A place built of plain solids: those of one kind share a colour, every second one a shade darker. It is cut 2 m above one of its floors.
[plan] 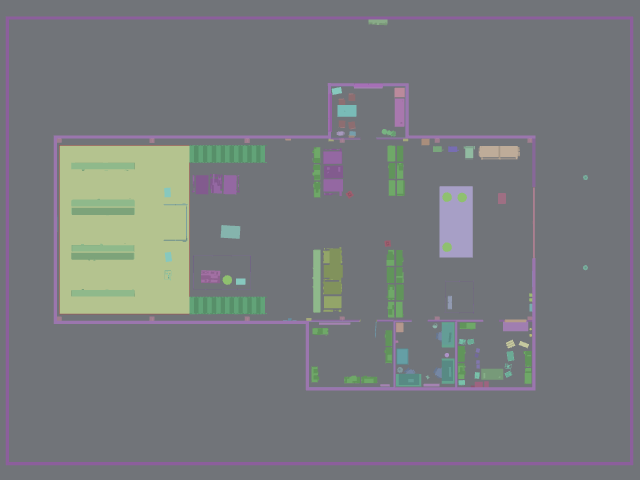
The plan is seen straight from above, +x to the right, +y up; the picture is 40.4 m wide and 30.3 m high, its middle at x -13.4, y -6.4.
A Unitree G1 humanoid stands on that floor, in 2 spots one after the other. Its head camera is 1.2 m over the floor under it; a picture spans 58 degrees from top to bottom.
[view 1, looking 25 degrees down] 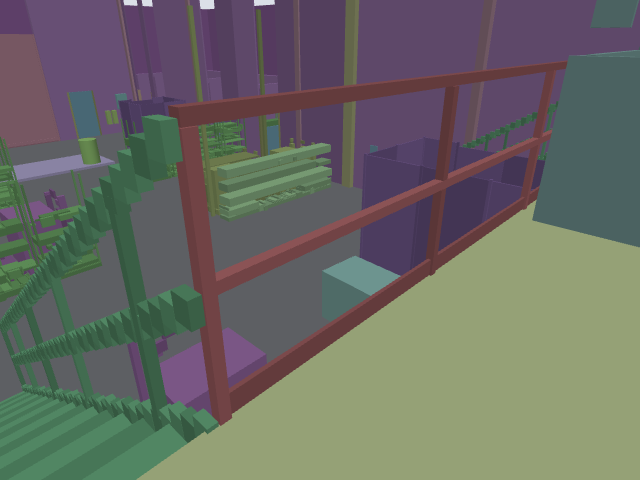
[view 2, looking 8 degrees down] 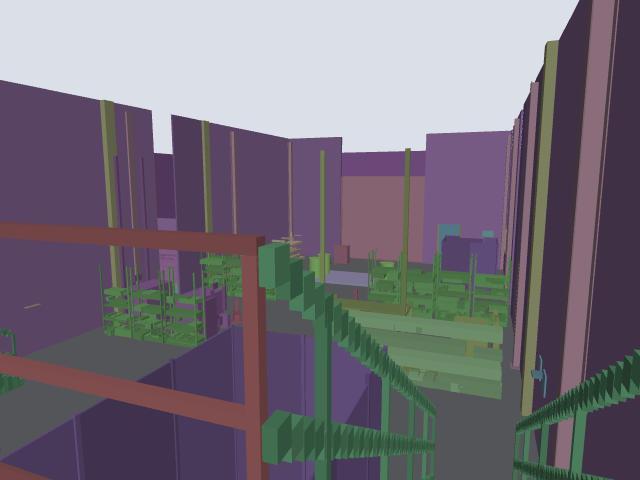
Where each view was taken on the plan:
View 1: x -22.63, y -0.97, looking -47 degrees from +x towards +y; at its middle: deck_rail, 1.58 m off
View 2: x -22.63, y -10.53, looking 21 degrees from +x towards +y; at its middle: wall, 24.48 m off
